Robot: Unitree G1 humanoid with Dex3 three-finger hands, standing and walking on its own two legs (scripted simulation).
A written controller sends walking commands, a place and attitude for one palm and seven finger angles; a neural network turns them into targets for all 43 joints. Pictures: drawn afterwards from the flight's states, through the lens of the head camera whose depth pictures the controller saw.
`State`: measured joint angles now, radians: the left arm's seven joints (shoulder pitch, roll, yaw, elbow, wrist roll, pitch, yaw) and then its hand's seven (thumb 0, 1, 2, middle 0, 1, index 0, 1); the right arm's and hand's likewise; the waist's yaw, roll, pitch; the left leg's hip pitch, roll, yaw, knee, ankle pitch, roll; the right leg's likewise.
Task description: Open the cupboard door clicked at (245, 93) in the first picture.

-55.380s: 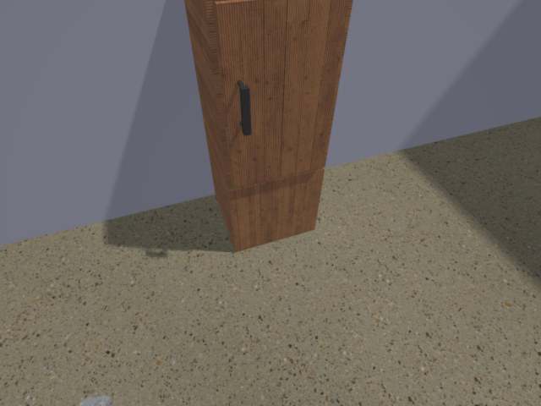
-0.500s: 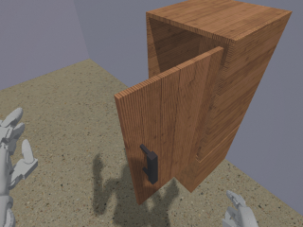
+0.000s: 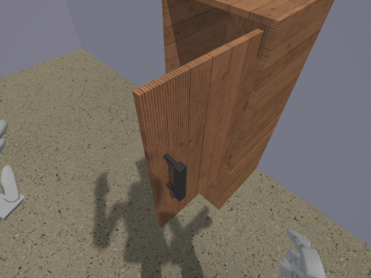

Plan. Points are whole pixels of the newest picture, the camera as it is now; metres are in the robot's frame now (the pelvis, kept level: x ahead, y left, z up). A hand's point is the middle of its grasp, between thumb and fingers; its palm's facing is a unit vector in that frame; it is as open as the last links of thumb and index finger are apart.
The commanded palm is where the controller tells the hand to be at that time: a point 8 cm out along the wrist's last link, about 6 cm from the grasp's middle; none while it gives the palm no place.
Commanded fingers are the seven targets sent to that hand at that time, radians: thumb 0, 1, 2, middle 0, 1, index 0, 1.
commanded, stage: step back with the hand held close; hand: left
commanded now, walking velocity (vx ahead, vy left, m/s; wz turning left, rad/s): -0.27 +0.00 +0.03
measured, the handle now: (174, 177) +0.35 +0.05 -0.01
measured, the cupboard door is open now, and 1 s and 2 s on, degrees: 88 88 88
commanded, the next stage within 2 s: stop stepping back and stand still in 0.78 s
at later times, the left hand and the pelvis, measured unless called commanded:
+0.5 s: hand out of the picture +0.14 +0.28 +0.17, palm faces +0.45 -0.73 -0.51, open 7.4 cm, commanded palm +0.06 +0.32 +0.18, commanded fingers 0.00 0.90 0.90 -0.20 -0.30 -0.20 -0.30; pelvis -0.06 +0.01 -0.01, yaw +3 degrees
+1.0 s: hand out of the picture -0.01 +0.19 +0.20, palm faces +0.34 -0.71 -0.62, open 7.4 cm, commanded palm -0.04 +0.23 +0.18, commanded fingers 0.00 0.90 0.90 -0.20 -0.30 -0.20 -0.30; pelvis -0.19 -0.06 +0.00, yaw -3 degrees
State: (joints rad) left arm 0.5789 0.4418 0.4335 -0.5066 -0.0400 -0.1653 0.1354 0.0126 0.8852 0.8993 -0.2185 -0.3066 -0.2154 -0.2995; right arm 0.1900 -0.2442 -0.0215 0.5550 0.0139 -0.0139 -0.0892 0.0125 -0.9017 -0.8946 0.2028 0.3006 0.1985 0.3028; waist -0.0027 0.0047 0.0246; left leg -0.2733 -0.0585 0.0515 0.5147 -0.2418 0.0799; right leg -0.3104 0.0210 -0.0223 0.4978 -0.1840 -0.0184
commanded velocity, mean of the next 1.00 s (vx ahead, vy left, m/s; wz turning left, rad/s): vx -0.25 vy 0.03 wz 0.00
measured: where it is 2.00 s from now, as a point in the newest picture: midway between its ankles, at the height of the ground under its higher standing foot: outside the picture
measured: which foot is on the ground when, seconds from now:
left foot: down 0.00-0.90, up 0.92-1.00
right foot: down 0.00-0.40, up 0.42-0.84, down 0.86-1.00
